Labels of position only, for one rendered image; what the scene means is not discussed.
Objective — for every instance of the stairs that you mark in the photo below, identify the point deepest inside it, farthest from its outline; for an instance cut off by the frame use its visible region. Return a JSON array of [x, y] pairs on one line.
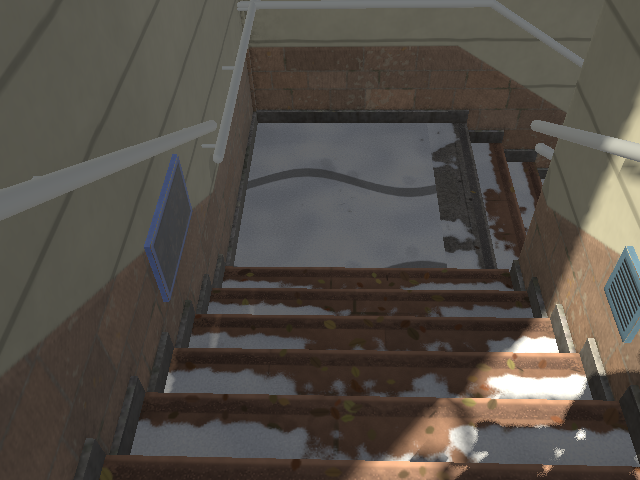
[[334, 373], [510, 192]]

